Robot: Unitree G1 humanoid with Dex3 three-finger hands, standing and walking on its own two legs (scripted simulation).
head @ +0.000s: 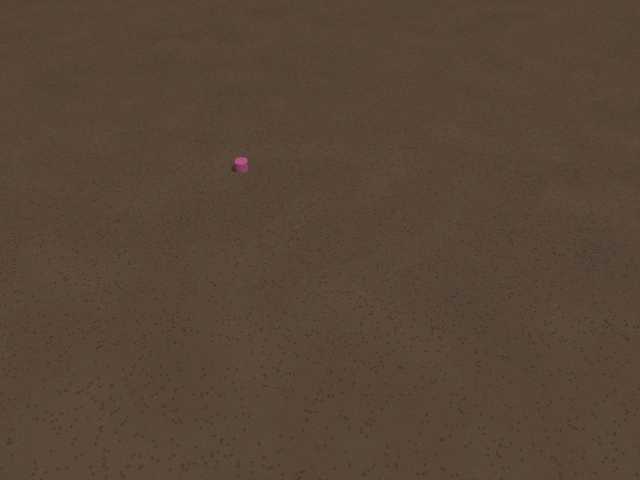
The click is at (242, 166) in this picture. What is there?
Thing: low tin
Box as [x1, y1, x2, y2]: [235, 157, 248, 172]
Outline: 235,159 237,171 243,172 248,169 247,160 245,158 239,157
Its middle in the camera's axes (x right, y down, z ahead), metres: -0.42 -0.38 +2.03
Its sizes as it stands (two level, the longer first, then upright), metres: 0.066 0.066 0.052
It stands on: the floor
